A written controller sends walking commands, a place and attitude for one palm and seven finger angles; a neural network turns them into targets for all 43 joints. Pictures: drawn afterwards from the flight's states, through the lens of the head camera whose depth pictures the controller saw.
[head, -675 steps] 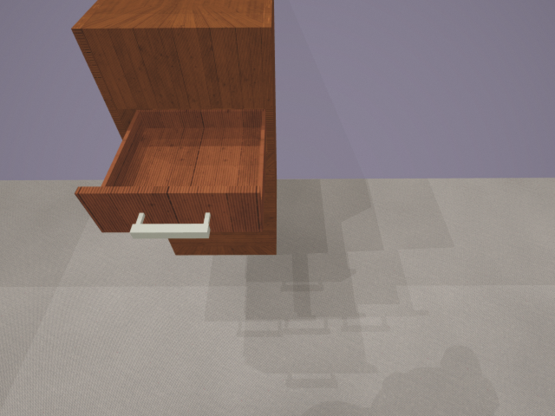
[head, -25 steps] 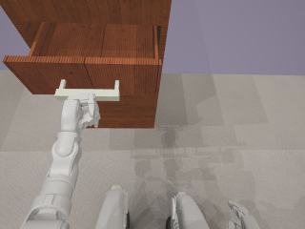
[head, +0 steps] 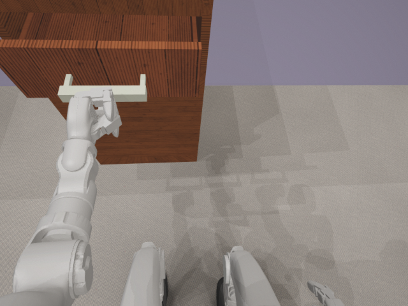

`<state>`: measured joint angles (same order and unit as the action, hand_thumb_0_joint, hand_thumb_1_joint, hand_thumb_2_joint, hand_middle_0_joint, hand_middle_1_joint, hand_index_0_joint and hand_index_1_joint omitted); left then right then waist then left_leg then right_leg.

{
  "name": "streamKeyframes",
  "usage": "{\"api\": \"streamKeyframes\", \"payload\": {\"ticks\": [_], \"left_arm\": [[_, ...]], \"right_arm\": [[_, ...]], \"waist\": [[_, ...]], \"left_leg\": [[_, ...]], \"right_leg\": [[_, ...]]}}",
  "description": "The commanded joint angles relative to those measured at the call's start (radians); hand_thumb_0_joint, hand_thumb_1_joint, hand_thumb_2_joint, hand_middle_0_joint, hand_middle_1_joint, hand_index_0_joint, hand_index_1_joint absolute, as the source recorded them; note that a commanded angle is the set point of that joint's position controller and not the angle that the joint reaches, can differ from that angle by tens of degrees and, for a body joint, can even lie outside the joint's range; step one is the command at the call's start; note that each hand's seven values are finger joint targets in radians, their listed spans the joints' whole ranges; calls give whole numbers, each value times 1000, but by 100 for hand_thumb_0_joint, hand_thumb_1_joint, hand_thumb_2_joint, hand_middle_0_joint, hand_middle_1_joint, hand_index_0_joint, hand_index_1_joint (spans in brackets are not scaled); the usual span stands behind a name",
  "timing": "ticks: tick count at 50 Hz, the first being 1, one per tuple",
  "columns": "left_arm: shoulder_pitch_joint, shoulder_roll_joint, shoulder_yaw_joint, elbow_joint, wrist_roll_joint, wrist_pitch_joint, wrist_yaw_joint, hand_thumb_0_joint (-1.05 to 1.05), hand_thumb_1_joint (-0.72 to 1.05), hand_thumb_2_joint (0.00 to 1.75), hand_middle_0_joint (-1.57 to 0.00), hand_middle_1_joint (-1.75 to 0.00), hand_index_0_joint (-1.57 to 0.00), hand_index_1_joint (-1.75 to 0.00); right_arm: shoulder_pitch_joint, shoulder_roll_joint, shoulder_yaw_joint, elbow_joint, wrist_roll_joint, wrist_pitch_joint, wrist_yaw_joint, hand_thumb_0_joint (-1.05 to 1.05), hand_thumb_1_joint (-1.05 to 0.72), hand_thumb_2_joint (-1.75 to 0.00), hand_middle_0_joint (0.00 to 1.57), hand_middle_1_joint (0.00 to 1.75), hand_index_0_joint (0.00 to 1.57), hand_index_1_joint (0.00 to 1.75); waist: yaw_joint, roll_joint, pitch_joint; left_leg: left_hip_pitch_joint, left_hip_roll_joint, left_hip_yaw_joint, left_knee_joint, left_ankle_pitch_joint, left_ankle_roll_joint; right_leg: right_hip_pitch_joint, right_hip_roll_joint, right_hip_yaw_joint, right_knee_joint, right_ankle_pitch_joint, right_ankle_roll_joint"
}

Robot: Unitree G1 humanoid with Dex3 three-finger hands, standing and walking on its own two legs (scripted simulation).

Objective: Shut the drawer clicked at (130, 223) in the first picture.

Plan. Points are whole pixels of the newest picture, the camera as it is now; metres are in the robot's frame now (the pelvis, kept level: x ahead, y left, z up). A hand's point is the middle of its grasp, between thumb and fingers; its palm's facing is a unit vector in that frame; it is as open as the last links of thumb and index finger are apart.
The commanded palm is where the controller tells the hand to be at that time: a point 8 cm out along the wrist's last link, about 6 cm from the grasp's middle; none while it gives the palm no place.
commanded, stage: push the drawer shut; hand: left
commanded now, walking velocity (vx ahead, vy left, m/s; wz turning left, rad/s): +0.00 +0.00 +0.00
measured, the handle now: (105, 86) +0.54 +0.19 +0.03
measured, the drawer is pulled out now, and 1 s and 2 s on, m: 0.09 0.00 0.00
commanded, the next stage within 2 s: pull the fist back off the drawer in 1.10 s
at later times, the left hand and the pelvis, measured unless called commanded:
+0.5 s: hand (117, 89) +0.53 +0.16 +0.03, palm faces +0.01 -1.00 -0.05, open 3.2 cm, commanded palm +0.53 +0.19 +0.04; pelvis +0.00 +0.01 -0.01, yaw -2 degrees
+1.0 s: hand (113, 79) +0.56 +0.17 +0.03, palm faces +0.02 -1.00 -0.06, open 3.0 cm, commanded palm +0.59 +0.18 +0.04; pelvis -0.02 +0.01 -0.03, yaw -3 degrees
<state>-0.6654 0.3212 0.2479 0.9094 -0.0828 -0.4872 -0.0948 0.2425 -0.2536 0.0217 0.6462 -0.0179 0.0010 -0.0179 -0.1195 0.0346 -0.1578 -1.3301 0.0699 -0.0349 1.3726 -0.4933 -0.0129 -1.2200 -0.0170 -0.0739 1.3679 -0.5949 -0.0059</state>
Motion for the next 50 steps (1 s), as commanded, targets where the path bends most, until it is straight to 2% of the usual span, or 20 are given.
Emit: {"api": "streamKeyframes", "payload": {"ticks": [1,3,4,5,6,7,10,15,18,20,22,26,27,29,30,35,40,45,48,50], "left_arm": [[-554,194,46,-157,-4,-74,13,0,90,90,-140,-160,-140,-160],[-608,240,72,-153,3,-74,15,0,90,90,-140,-160,-140,-160],[-618,228,64,-142,6,-72,13,0,90,90,-140,-160,-140,-160],[-621,266,97,-138,6,-75,11,0,90,90,-140,-160,-140,-160],[-624,250,81,-132,13,-74,7,0,90,90,-140,-160,-140,-160],[-630,254,91,-107,10,-67,8,0,90,90,-140,-160,-140,-160],[-645,301,126,-92,14,-62,2,0,90,90,-140,-160,-140,-160],[-672,299,128,-75,20,-57,-1,0,90,90,-140,-160,-140,-160],[-720,348,155,-38,32,-47,7,0,90,90,-140,-160,-140,-160],[-759,360,159,-34,40,-50,8,0,90,90,-140,-160,-140,-160],[-758,388,183,-27,43,-47,7,0,90,90,-140,-160,-140,-160],[-818,372,155,-3,55,-37,-2,0,90,90,-140,-160,-140,-160],[-834,409,177,-13,59,-37,0,0,90,90,-140,-160,-140,-160],[-843,394,163,-10,64,-29,1,0,90,90,-140,-160,-140,-160],[-862,382,150,6,67,-25,1,0,90,90,-140,-160,-140,-160],[-930,413,158,4,87,-7,13,0,90,90,-140,-160,-140,-160],[-1037,437,154,-3,97,6,20,0,90,90,-140,-160,-140,-160],[-1093,456,131,38,106,23,21,0,90,90,-140,-160,-140,-160],[-1134,493,132,30,109,31,19,0,90,90,-140,-160,-140,-160],[-1160,471,106,31,107,35,13,0,90,90,-140,-160,-140,-160]], "right_arm": [[131,-163,-56,-60,-7,-18,-4,0,-90,-90,20,30,20,30],[138,-169,-56,-56,-11,-12,-3,0,-90,-90,20,30,20,30],[145,-166,-56,-57,-12,-10,0,0,-90,-90,20,30,20,30],[156,-170,-57,-59,-15,-9,1,0,-90,-90,20,30,20,30],[158,-170,-56,-61,-16,-5,4,0,-90,-90,20,30,20,30],[163,-171,-56,-57,-16,0,6,0,-90,-90,20,30,20,30],[182,-174,-54,-60,-19,9,10,0,-90,-90,20,30,20,30],[199,-176,-53,-60,-24,22,22,0,-90,-90,20,30,20,30],[208,-181,-48,-52,-25,30,21,0,-90,-90,20,30,20,30],[217,-181,-47,-49,-27,30,21,0,-90,-90,20,30,20,30],[228,-185,-46,-50,-30,35,22,0,-90,-90,20,30,20,30],[239,-187,-43,-43,-34,40,26,0,-90,-90,20,30,20,30],[245,-192,-43,-41,-36,43,24,0,-90,-90,20,30,20,30],[247,-191,-43,-45,-37,46,28,0,-90,-90,20,30,20,30],[254,-192,-42,-39,-38,46,29,0,-90,-90,20,30,20,30],[269,-197,-38,-37,-45,53,31,0,-90,-90,20,30,20,30],[283,-198,-34,-27,-47,55,29,0,-90,-90,20,30,20,30],[279,-204,-21,-20,-46,45,21,0,-90,-90,20,30,20,30],[277,-208,-15,-18,-44,35,14,0,-90,-90,20,30,20,30],[277,-207,-12,-18,-43,26,12,0,-90,-90,20,30,20,30]], "waist": [[-69,70,-479],[-72,83,-499],[-76,93,-510],[-66,96,-531],[-69,119,-549],[-75,93,-537],[-71,95,-547],[-79,119,-550],[-97,93,-498],[-107,103,-502],[-101,115,-532],[-122,160,-538],[-120,161,-545],[-121,189,-565],[-136,185,-555],[-146,214,-583],[-176,217,-575],[-202,237,-531],[-210,244,-559],[-220,280,-556]], "left_leg": [[415,-46,-11,-130,111,42],[408,-45,-11,-119,120,43],[418,-46,-9,-116,133,45],[428,-43,-15,-116,151,45],[449,-43,-18,-118,167,42],[437,-41,-18,-114,162,45],[425,-39,-18,-107,184,47],[452,-34,-28,-109,212,45],[394,-31,-27,-104,164,50],[391,-31,-27,-95,160,53],[407,-30,-28,-92,190,51],[438,-25,-45,-85,198,48],[446,-22,-51,-86,205,46],[458,-23,-51,-81,216,46],[477,-20,-61,-82,225,46],[481,-17,-73,-69,225,46],[461,-16,-78,-56,202,50],[405,-19,-80,-57,91,54],[381,-20,-76,-48,68,58],[402,-19,-86,-55,49,57]], "right_leg": [[92,48,39,-224,155,-12],[92,47,41,-214,162,-12],[93,49,42,-217,171,-12],[96,51,38,-205,180,-15],[81,51,34,-202,188,-16],[84,53,35,-208,188,-14],[99,57,36,-198,204,-15],[67,61,25,-192,218,-18],[60,63,28,-199,186,-13],[43,64,30,-193,184,-13],[52,65,28,-190,202,-14],[-10,67,14,-175,197,-17],[-12,67,12,-171,198,-18],[-21,68,13,-169,203,-20],[-51,67,7,-164,206,-20],[-79,68,2,-150,201,-21],[-96,71,2,-151,192,-18],[-133,73,7,-157,127,-20],[-120,74,14,-158,115,-18],[-158,75,9,-153,103,-21]]}}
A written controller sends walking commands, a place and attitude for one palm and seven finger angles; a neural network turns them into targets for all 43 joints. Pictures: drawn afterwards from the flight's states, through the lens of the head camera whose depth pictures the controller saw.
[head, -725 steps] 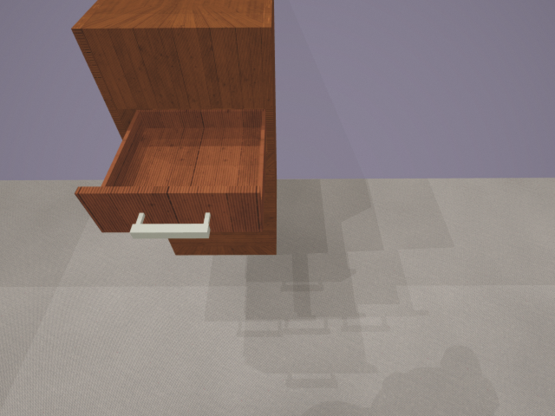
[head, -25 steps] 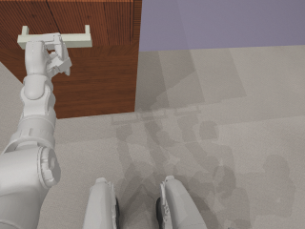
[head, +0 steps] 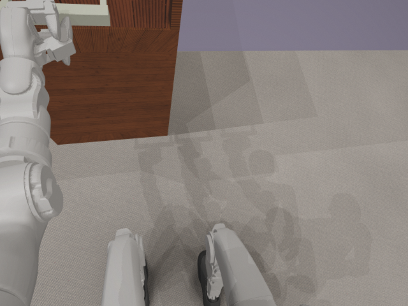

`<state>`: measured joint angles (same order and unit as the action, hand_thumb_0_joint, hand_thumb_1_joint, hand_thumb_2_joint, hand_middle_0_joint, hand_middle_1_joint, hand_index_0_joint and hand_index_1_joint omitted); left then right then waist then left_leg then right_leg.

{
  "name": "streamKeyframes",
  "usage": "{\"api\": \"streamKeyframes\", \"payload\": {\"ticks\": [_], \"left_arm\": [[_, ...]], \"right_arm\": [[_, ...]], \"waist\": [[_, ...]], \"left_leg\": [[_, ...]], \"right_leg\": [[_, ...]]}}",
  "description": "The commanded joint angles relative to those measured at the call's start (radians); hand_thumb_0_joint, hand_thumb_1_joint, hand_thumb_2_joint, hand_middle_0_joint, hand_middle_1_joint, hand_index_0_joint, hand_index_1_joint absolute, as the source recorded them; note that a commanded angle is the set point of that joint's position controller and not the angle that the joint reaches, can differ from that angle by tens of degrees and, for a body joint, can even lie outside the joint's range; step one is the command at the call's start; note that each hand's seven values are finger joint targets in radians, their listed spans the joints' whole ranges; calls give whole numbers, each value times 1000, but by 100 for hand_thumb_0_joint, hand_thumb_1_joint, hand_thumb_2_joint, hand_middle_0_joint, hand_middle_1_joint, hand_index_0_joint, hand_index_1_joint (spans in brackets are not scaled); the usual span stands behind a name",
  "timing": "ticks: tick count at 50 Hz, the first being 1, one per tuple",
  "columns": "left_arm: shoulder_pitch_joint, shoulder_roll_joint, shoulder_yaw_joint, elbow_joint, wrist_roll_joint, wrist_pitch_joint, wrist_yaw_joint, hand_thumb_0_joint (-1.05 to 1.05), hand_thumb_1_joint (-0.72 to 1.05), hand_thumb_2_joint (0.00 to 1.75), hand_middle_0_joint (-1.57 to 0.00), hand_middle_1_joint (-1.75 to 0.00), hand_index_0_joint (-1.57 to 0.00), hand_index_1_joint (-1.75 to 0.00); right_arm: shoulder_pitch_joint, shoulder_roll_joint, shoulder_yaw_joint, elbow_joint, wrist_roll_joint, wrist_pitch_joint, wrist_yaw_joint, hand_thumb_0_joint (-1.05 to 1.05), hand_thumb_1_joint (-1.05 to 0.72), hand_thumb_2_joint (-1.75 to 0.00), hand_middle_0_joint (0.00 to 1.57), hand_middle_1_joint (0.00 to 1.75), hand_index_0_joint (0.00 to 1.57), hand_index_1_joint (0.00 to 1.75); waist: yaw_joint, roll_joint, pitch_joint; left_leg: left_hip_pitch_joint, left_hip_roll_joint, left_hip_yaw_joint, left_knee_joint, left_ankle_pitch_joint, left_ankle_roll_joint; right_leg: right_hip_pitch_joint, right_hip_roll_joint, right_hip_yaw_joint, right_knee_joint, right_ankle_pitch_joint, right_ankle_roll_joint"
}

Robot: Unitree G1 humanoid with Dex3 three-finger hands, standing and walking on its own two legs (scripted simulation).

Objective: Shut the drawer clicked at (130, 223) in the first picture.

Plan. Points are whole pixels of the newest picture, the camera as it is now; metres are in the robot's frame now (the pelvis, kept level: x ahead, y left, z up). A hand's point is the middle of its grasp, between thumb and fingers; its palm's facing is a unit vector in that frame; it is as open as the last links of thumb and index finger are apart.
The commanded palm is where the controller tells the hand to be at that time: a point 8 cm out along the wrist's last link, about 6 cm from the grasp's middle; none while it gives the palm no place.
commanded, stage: push the drawer shut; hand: left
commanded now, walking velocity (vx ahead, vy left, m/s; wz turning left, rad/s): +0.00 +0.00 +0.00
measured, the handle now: (57, 5) +0.64 +0.20 +0.06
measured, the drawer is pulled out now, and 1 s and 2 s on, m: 0.00 0.00 0.00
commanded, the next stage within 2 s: pull the fist back off the drawer in 0.10 s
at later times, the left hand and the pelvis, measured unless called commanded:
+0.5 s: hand (59, 36) +0.57 +0.20 +0.06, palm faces +0.05 -1.00 -0.06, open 3.2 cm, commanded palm +0.58 +0.19 +0.07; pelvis -0.02 +0.01 -0.01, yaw -1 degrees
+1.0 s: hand (73, 42) +0.56 +0.18 +0.06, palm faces +0.06 -1.00 -0.05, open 2.8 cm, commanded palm +0.54 +0.20 +0.07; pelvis +0.02 +0.00 +0.02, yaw -1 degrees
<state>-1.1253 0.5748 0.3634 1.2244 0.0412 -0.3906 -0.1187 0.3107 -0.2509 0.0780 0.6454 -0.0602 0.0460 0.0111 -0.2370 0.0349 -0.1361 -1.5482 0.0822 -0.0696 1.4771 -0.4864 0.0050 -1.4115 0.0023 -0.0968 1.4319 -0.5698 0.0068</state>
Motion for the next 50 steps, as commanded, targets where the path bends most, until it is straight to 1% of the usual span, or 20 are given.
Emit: {"api": "streamKeyframes", "payload": {"ticks": [1,5,7,11,16,18,22,24,26,29,31,32,35,36,37,40,41,46,49,50], "left_arm": [[-690,219,-12,-258,-17,-52,36,0,90,90,-140,-160,-140,-160],[-722,238,-20,-259,-22,-38,35,0,90,90,-140,-160,-140,-160],[-721,264,-13,-243,-22,-28,33,0,90,90,-140,-160,-140,-160],[-737,244,-30,-256,-25,-18,36,0,90,90,-140,-160,-140,-160],[-720,249,-13,-222,-25,1,42,0,90,90,-140,-160,-140,-160],[-733,224,-30,-240,-25,4,41,0,90,90,-140,-160,-140,-160],[-720,215,-21,-261,-19,3,46,0,90,90,-140,-160,-140,-160],[-698,174,-36,-266,-24,5,47,0,90,90,-140,-160,-140,-160],[-666,182,-17,-267,-23,4,47,0,90,90,-140,-160,-140,-160],[-615,131,-39,-275,-29,8,46,0,90,90,-140,-160,-140,-160],[-585,144,-19,-286,-35,3,47,0,90,90,-140,-160,-140,-160],[-558,156,-6,-301,-32,-1,49,0,90,90,-140,-160,-140,-160],[-502,123,-14,-298,-38,-8,50,0,90,90,-140,-160,-140,-160],[-467,127,-2,-284,-44,-6,51,0,90,90,-140,-160,-140,-160],[-450,156,23,-306,-47,-13,51,0,90,90,-140,-160,-140,-160],[-373,114,8,-335,-54,-34,43,0,90,90,-140,-160,-140,-160],[-372,141,32,-348,-59,-42,45,0,90,90,-140,-160,-140,-160],[-330,151,51,-355,-63,-65,40,0,90,90,-140,-160,-140,-160],[-274,170,79,-332,-67,-70,28,0,90,90,-140,-160,-140,-160],[-290,169,74,-359,-69,-82,24,0,90,90,-140,-160,-140,-160]], "right_arm": [[204,-213,-66,-14,1,-21,-19,0,-90,-90,20,30,20,30],[198,-218,-56,-10,4,-43,-30,0,-90,-90,20,30,20,30],[193,-224,-51,-6,6,-52,-37,0,-90,-90,20,30,20,30],[197,-227,-48,-2,4,-73,-41,0,-90,-90,20,30,20,30],[209,-230,-49,-1,3,-80,-38,0,-90,-90,20,30,20,30],[212,-229,-52,-1,1,-80,-36,0,-90,-90,20,30,20,30],[222,-228,-59,-3,-6,-78,-25,0,-90,-90,20,30,20,30],[226,-225,-65,-3,-9,-75,-19,0,-90,-90,20,30,20,30],[230,-228,-67,-3,-10,-71,-13,0,-90,-90,20,30,20,30],[225,-220,-73,-7,-9,-62,-4,0,-90,-90,20,30,20,30],[225,-219,-72,-12,-8,-58,-2,0,-90,-90,20,30,20,30],[225,-219,-76,-15,-7,-54,0,0,-90,-90,20,30,20,30],[218,-209,-78,-20,-4,-48,6,0,-90,-90,20,30,20,30],[214,-209,-77,-23,-3,-44,7,0,-90,-90,20,30,20,30],[212,-208,-78,-26,-1,-40,6,0,-90,-90,20,30,20,30],[202,-195,-83,-42,3,-32,13,0,-90,-90,20,30,20,30],[199,-196,-84,-39,4,-27,12,0,-90,-90,20,30,20,30],[193,-187,-89,-42,9,-11,13,0,-90,-90,20,30,20,30],[187,-182,-91,-50,13,0,11,0,-90,-90,20,30,20,30],[188,-181,-90,-50,12,0,9,0,-90,-90,20,30,20,30]], "waist": [[-105,274,-557],[-115,298,-550],[-118,285,-544],[-117,323,-553],[-120,274,-531],[-122,277,-527],[-99,321,-554],[-98,312,-555],[-84,307,-565],[-73,299,-552],[-63,273,-547],[-47,282,-568],[-41,260,-552],[-38,229,-533],[-26,210,-549],[-5,212,-576],[-4,196,-567],[-4,154,-560],[9,106,-546],[9,130,-561]], "left_leg": [[603,-31,-53,-162,11,37],[591,-25,-62,-175,-47,39],[566,-21,-64,-180,-87,38],[596,-18,-81,-196,-109,34],[562,-20,-82,-196,-126,35],[568,-20,-86,-200,-131,34],[622,-20,-104,-209,-106,25],[645,-19,-108,-211,-86,24],[658,-17,-113,-215,-67,20],[670,-18,-110,-226,-67,18],[662,-20,-104,-227,-47,21],[672,-20,-99,-229,-35,18],[675,-23,-88,-230,-8,19],[647,-24,-76,-224,-6,22],[628,-25,-60,-216,20,25],[655,-29,-42,-211,96,24],[644,-27,-34,-206,118,25],[605,-31,-2,-177,201,33],[551,-33,14,-167,208,37],[577,-33,14,-167,235,38]], "right_leg": [[25,55,33,-222,64,-33],[6,53,35,-221,39,-32],[10,51,37,-224,21,-28],[-19,49,28,-214,17,-32],[-14,50,26,-217,12,-30],[-20,50,24,-215,11,-31],[-45,48,10,-198,31,-39],[-44,48,8,-202,43,-39],[-41,47,4,-198,52,-40],[-33,48,3,-206,54,-40],[-4,46,5,-212,60,-39],[12,47,6,-211,63,-41],[27,48,7,-219,75,-40],[50,50,11,-229,73,-38],[92,50,15,-231,81,-36],[130,52,22,-237,117,-37],[150,52,23,-241,130,-35],[225,55,40,-249,197,-28],[284,55,54,-253,220,-24],[282,54,55,-246,242,-24]]}}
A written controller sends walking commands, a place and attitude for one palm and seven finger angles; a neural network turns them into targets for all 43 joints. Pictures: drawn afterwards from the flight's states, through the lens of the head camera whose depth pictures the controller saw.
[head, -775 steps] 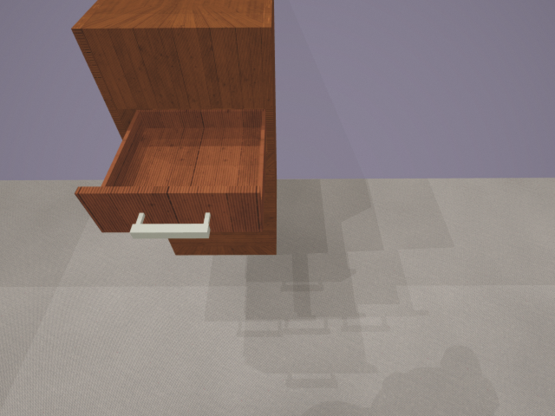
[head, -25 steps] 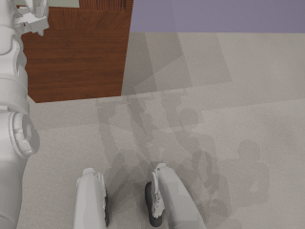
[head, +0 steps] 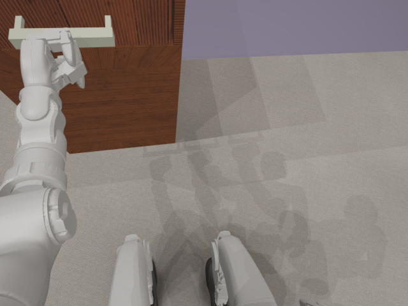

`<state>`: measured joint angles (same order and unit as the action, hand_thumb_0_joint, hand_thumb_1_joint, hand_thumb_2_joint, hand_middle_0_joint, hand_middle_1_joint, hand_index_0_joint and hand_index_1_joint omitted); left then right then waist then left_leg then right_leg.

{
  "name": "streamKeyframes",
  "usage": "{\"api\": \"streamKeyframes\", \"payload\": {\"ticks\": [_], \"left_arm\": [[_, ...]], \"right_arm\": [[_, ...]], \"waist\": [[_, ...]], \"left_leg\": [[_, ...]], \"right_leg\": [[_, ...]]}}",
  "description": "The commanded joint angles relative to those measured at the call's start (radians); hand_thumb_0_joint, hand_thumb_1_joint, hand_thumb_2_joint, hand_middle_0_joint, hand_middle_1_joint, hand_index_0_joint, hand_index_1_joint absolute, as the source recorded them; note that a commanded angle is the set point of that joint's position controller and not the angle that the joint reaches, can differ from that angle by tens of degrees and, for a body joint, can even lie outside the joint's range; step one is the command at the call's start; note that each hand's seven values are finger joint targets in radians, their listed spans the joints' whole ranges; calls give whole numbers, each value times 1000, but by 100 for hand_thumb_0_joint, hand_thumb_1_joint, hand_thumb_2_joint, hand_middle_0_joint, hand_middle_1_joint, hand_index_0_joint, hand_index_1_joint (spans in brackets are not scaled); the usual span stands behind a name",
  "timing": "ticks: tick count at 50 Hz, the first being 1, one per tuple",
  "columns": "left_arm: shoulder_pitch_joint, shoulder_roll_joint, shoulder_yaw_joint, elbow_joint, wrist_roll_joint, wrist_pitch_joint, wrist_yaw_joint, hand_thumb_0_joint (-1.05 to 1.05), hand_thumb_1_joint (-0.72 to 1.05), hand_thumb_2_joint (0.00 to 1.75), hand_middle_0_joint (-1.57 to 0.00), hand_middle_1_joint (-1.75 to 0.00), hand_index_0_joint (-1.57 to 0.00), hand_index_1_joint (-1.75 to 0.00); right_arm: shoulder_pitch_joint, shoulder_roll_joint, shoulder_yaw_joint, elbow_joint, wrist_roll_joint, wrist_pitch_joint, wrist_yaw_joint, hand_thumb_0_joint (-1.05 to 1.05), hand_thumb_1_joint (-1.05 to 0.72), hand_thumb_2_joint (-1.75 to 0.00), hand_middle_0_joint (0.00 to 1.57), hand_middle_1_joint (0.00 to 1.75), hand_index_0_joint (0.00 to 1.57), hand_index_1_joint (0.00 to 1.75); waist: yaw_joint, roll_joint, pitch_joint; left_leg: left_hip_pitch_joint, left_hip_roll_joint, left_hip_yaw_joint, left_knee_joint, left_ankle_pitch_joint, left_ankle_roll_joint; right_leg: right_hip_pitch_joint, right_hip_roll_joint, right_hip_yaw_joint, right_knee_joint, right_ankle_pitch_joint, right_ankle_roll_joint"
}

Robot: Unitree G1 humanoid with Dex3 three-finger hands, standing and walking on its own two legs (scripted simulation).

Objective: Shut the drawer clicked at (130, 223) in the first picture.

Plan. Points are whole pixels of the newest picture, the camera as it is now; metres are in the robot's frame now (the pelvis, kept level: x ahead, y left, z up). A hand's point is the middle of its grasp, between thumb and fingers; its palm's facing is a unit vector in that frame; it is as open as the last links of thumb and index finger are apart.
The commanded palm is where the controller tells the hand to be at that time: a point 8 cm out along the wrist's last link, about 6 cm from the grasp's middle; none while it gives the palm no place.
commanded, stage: draw the hand back to the body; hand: left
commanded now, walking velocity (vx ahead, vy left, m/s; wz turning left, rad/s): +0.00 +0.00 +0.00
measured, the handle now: (65, 29) +0.62 +0.21 +0.05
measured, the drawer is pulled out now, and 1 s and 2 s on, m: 0.00 0.00 0.00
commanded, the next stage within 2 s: step back with the hand held close in 1.38 s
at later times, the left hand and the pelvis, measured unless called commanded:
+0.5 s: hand (11, 101) +0.39 +0.20 +0.16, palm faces +0.06 -1.00 -0.05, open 3.3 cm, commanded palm +0.36 +0.25 +0.17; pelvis +0.05 +0.00 +0.10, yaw +4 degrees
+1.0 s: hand out of the picture +0.28 +0.23 +0.27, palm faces +0.35 -0.88 -0.33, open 3.3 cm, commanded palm +0.23 +0.27 +0.29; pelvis +0.07 -0.01 +0.15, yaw +3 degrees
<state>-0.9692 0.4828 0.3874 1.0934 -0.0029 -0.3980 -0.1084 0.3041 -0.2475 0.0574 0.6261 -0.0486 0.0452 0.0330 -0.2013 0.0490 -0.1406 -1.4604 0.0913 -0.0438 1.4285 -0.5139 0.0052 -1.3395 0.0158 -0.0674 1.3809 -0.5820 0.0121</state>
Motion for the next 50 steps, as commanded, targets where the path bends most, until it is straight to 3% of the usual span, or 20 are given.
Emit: {"api": "streamKeyframes", "payload": {"ticks": [1,3,4,6,8,11,13,17,20,25,26,27,28,29,30,33,39,43,45,50], "left_arm": [[-390,278,80,-303,-36,-80,9,0,90,90,-140,-160,-140,-160],[-254,291,96,-473,-60,-81,-8,0,90,90,-140,-160,-140,-160],[-192,258,75,-562,-78,-70,-15,0,90,90,-140,-160,-140,-160],[-37,207,43,-697,-107,-32,-24,0,90,90,-140,-160,-140,-160],[100,146,3,-808,-138,21,-35,0,90,90,-140,-160,-140,-160],[232,43,-59,-795,-182,94,-35,0,90,90,-140,-160,-140,-160],[266,4,-84,-774,-198,111,-27,0,90,90,-140,-160,-140,-160],[353,-53,-142,-819,-199,66,-26,0,90,90,-140,-160,-140,-160],[452,-61,-180,-888,-195,43,-47,0,90,90,-140,-160,-140,-160],[628,-9,-123,-1020,-232,58,-67,0,90,90,-140,-160,-140,-160],[698,64,-151,-1081,-104,120,36,0,90,90,-140,-160,-140,-160],[734,7,-179,-1137,-99,158,90,0,90,90,-140,-160,-140,-160],[778,-11,-187,-1165,-98,184,117,0,90,90,-140,-160,-140,-160],[792,-12,-197,-1202,-88,205,141,0,90,90,-140,-160,-140,-160],[802,24,-171,-1222,-80,224,164,0,90,90,-140,-160,-140,-160],[820,14,-175,-1264,-68,261,207,0,90,90,-140,-160,-140,-160],[930,-39,-217,-1368,-59,299,233,0,90,90,-140,-160,-140,-160],[1082,-19,-167,-1453,-62,312,231,0,90,90,-140,-160,-140,-160],[1151,10,-122,-1477,-67,315,226,0,90,90,-140,-160,-140,-160],[1233,48,-46,-1651,-66,296,222,0,90,90,-140,-160,-140,-160]], "right_arm": [[193,-185,-76,-51,4,5,-9,0,-90,-90,20,30,20,30],[168,-184,-89,-95,19,16,-4,0,-90,-90,20,30,20,30],[156,-178,-95,-113,29,17,1,0,-90,-90,20,30,20,30],[149,-172,-103,-139,47,18,7,0,-90,-90,20,30,20,30],[132,-165,-110,-157,68,16,4,0,-90,-90,20,30,20,30],[111,-158,-104,-156,87,5,-18,0,-90,-90,20,30,20,30],[98,-157,-102,-145,91,-6,-33,0,-90,-90,20,30,20,30],[71,-148,-99,-146,90,-33,-43,0,-90,-90,20,30,20,30],[44,-146,-98,-173,92,-44,-42,0,-90,-90,20,30,20,30],[-27,-142,-87,-230,96,-58,-51,0,-90,-90,20,30,20,30],[-110,-118,-90,-250,96,-25,-72,0,-90,-90,20,30,20,30],[-115,-106,-82,-276,96,-15,-87,0,-90,-90,20,30,20,30],[-123,-103,-79,-289,96,-15,-96,0,-90,-90,20,30,20,30],[-140,-102,-74,-290,97,-13,-103,0,-90,-90,20,30,20,30],[-154,-105,-70,-286,94,-11,-115,0,-90,-90,20,30,20,30],[-180,-99,-59,-281,92,-13,-136,0,-90,-90,20,30,20,30],[-217,-94,-42,-258,83,-60,-148,0,-90,-90,20,30,20,30],[-241,-92,-38,-240,73,-81,-141,0,-90,-90,20,30,20,30],[-255,-93,-41,-231,68,-90,-138,0,-90,-90,20,30,20,30],[-267,-80,-44,-218,57,-123,-133,0,-90,-90,20,30,20,30]], "waist": [[15,150,-628],[81,213,-788],[95,231,-831],[114,220,-835],[109,130,-772],[79,-10,-552],[64,-57,-423],[82,20,-339],[104,93,-310],[152,76,-290],[208,70,-313],[182,65,-257],[181,28,-210],[182,48,-190],[185,21,-167],[183,4,-117],[203,-3,-67],[230,-36,-35],[242,-55,25],[254,-2,47]], "left_leg": [[549,-45,-5,-133,315,32],[701,-50,1,-179,437,18],[774,-53,2,-202,488,14],[871,-53,1,-246,580,9],[866,-58,17,-291,563,17],[780,-63,37,-360,451,32],[740,-67,46,-395,363,35],[864,-72,46,-462,374,26],[956,-76,46,-500,431,26],[1015,-76,40,-576,468,24],[1108,-81,59,-642,460,20],[1119,-79,59,-676,438,19],[1102,-76,53,-695,398,18],[1108,-76,59,-713,381,21],[1110,-78,65,-729,373,27],[1167,-73,60,-791,348,27],[1302,-68,50,-891,384,26],[1345,-70,65,-934,447,30],[1342,-73,71,-956,446,29],[1399,-78,85,-984,488,28]], "right_leg": [[263,40,25,-197,302,-33],[374,38,27,-206,419,-39],[413,39,26,-226,467,-40],[472,41,15,-263,548,-39],[555,45,12,-320,595,-29],[617,44,13,-406,572,-13],[624,41,14,-449,510,-5],[626,39,3,-497,470,-19],[671,38,3,-523,507,-29],[797,32,-5,-563,551,-31],[825,11,37,-633,520,-43],[837,6,29,-660,503,-41],[842,3,24,-676,474,-37],[871,-2,28,-695,468,-37],[900,-1,29,-719,471,-37],[942,-5,29,-778,444,-33],[1038,-9,19,-868,460,-34],[1114,-13,21,-920,529,-30],[1124,-10,24,-962,530,-28],[1162,-10,30,-1019,564,-27]]}}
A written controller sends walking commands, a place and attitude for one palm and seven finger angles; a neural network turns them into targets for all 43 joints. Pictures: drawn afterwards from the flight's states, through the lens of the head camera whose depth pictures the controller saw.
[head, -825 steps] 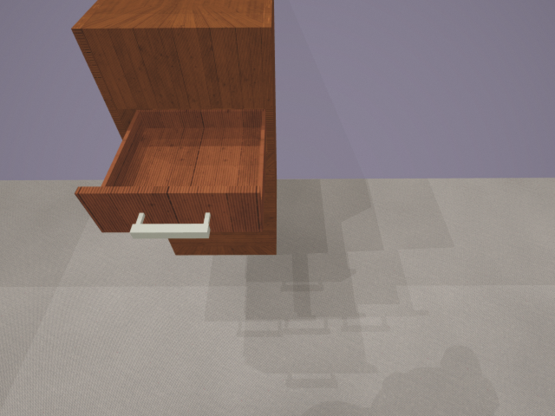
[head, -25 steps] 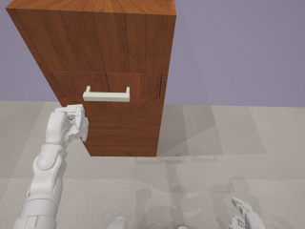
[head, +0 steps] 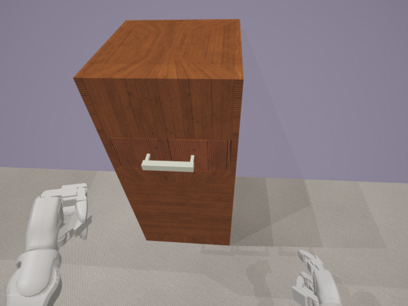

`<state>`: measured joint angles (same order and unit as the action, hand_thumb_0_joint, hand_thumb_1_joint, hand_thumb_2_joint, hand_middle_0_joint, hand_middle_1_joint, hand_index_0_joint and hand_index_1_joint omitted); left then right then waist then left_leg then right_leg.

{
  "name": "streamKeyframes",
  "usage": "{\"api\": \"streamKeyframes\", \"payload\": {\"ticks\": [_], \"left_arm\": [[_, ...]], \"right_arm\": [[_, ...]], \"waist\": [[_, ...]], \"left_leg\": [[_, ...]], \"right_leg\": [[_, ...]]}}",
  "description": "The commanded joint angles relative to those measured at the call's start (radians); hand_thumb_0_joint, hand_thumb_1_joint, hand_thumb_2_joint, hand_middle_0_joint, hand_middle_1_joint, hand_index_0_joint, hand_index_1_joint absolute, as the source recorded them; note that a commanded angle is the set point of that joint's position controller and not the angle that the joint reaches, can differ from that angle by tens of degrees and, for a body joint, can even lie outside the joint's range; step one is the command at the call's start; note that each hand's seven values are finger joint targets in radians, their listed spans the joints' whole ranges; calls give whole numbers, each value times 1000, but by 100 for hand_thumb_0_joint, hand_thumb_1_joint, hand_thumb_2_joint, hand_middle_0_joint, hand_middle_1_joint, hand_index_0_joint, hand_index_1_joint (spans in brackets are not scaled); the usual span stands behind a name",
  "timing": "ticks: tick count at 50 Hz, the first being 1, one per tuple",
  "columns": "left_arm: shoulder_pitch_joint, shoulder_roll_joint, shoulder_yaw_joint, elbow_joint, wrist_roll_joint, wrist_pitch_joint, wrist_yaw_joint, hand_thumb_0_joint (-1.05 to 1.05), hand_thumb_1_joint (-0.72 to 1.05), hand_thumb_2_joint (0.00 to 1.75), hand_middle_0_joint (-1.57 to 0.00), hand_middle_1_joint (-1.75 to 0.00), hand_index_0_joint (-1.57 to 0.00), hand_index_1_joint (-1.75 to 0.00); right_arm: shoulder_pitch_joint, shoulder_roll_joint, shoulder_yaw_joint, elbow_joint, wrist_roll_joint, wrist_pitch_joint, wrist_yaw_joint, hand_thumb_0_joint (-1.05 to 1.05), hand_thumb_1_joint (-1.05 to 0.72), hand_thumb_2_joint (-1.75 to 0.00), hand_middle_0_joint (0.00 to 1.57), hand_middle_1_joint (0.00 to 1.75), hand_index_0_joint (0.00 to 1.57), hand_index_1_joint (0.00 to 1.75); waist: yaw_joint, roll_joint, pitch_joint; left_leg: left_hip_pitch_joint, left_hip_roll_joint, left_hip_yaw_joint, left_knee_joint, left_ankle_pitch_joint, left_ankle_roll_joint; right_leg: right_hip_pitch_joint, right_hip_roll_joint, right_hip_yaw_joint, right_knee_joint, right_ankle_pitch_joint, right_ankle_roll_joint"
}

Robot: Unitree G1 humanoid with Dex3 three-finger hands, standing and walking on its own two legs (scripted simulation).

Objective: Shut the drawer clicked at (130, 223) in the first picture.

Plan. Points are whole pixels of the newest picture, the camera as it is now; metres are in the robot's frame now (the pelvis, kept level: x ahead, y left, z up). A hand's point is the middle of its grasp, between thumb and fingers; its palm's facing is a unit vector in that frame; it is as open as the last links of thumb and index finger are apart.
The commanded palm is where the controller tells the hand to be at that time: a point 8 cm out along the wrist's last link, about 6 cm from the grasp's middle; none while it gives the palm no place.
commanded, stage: draw the hand back to the body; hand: left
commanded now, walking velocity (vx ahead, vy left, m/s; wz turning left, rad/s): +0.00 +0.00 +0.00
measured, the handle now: (169, 161) +0.56 +0.18 -0.11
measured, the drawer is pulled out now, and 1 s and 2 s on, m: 0.00 0.00 0.00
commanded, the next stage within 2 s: step back with the hand held close in 0.38 s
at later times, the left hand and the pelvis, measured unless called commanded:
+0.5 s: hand (54, 231) +0.18 +0.23 +0.16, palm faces +0.39 -0.83 -0.39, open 3.3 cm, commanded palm +0.13 +0.27 +0.18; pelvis +0.00 -0.01 +0.01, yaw +0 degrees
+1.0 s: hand (19, 254) +0.14 +0.26 +0.16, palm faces +0.28 -0.80 -0.53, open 3.2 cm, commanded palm +0.08 +0.30 +0.18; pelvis -0.05 +0.02 +0.00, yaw -1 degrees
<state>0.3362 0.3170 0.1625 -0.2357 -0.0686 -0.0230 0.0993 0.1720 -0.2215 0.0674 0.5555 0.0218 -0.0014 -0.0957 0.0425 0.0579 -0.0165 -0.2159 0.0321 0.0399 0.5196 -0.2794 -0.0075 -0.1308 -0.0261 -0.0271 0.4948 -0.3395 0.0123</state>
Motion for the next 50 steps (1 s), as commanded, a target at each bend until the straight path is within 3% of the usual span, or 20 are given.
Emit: {"api": "streamKeyframes", "payload": {"ticks": [1,3,10,11,12,15,19,21,25,26,28,32,36,39,41,46,50], "left_arm": [[-37,202,179,-355,-2,-83,14,0,90,90,-140,-160,-140,-160],[18,201,194,-416,-2,-90,15,0,90,90,-140,-160,-140,-160],[154,207,258,-474,-8,-108,9,0,90,90,-140,-160,-140,-160],[156,176,231,-440,-7,-106,6,0,90,90,-140,-160,-140,-160],[150,160,221,-409,-7,-102,5,0,90,90,-140,-160,-140,-160],[107,149,207,-389,-1,-101,4,0,90,90,-140,-160,-140,-160],[87,186,231,-452,3,-119,15,0,90,90,-140,-160,-140,-160],[92,199,238,-479,4,-122,18,0,90,90,-140,-160,-140,-160],[112,213,257,-486,7,-121,23,0,90,90,-140,-160,-140,-160],[1,318,370,-560,11,-164,27,0,90,90,-140,-160,-140,-160],[153,209,290,-405,16,-165,14,0,90,90,-140,-160,-140,-160],[245,182,278,-398,12,-186,7,0,90,90,-140,-160,-140,-160],[313,215,309,-460,6,-200,11,0,90,90,-140,-160,-140,-160],[331,246,333,-522,0,-207,20,0,90,90,-140,-160,-140,-160],[342,261,345,-553,-2,-210,28,0,90,90,-140,-160,-140,-160],[349,252,342,-555,-1,-220,38,0,90,90,-140,-160,-140,-160],[334,237,337,-530,11,-239,40,0,90,90,-140,-160,-140,-160]], "right_arm": [[-128,-99,-52,-149,-16,-83,-3,0,-90,-90,20,30,20,30],[-122,-97,-55,-148,-19,-99,3,0,-90,-90,20,30,20,30],[-130,-100,-73,-133,-21,-131,4,0,-90,-90,20,30,20,30],[-118,-101,-73,-125,-22,-129,2,0,-90,-90,20,30,20,30],[-113,-102,-74,-119,-22,-124,3,0,-90,-90,20,30,20,30],[-113,-112,-81,-112,-21,-124,-2,0,-90,-90,20,30,20,30],[-120,-108,-78,-120,-28,-139,-9,0,-90,-90,20,30,20,30],[-124,-103,-73,-119,-29,-151,-10,0,-90,-90,20,30,20,30],[-131,-102,-74,-113,-30,-169,-8,0,-90,-90,20,30,20,30],[-116,-130,-80,-138,-32,-133,1,0,-90,-90,20,30,20,30],[-119,-109,-85,-120,-35,-96,8,0,-90,-90,20,30,20,30],[-105,-116,-104,-139,-34,-54,16,0,-90,-90,20,30,20,30],[-109,-115,-115,-166,-26,-30,15,0,-90,-90,20,30,20,30],[-107,-116,-120,-185,-24,-23,12,0,-90,-90,20,30,20,30],[-106,-116,-119,-193,-22,-23,6,0,-90,-90,20,30,20,30],[-92,-122,-124,-187,-21,-33,1,0,-90,-90,20,30,20,30],[-92,-138,-129,-183,-24,-48,0,0,-90,-90,20,30,20,30]], "waist": [[11,9,-97],[17,23,-109],[26,-43,-5],[15,-39,-3],[11,-74,22],[6,-50,52],[23,-36,-39],[28,4,-58],[35,15,-30],[-30,-1,70],[-28,-69,88],[-30,-39,-19],[-19,-43,-141],[-18,-40,-177],[-15,-5,-188],[-23,29,-145],[-33,51,-75]], "left_leg": [[171,-18,3,-77,284,43],[186,-17,5,-79,323,41],[191,-13,17,-88,284,43],[195,-13,20,-93,274,46],[179,-10,15,-101,253,44],[183,-12,16,-109,210,44],[206,-15,9,-112,234,49],[213,-18,6,-111,250,47],[204,-20,6,-114,272,40],[119,-8,7,-87,208,53],[98,-6,-1,-76,206,49],[118,13,3,-104,337,50],[148,24,0,-106,473,53],[130,27,-3,-98,506,52],[110,29,-8,-98,519,52],[31,46,-32,-129,409,56],[-136,62,-69,-211,79,70]], "right_leg": [[-23,27,-13,-122,354,-28],[-2,26,-15,-122,391,-27],[-37,39,-10,-187,365,-20],[-35,35,-9,-177,358,-17],[-43,37,-15,-178,327,-15],[-68,37,-7,-202,267,-14],[-13,28,-6,-175,291,-17],[3,27,-5,-172,312,-20],[2,34,-7,-182,340,-23],[-111,-20,78,-232,392,-19],[-128,-37,70,-232,390,-17],[-71,-27,28,-175,441,-2],[-21,-14,8,-124,505,10],[-10,-5,7,-98,519,16],[-1,-1,6,-77,526,17],[-16,18,3,-53,413,21],[17,38,10,-35,268,19]]}}
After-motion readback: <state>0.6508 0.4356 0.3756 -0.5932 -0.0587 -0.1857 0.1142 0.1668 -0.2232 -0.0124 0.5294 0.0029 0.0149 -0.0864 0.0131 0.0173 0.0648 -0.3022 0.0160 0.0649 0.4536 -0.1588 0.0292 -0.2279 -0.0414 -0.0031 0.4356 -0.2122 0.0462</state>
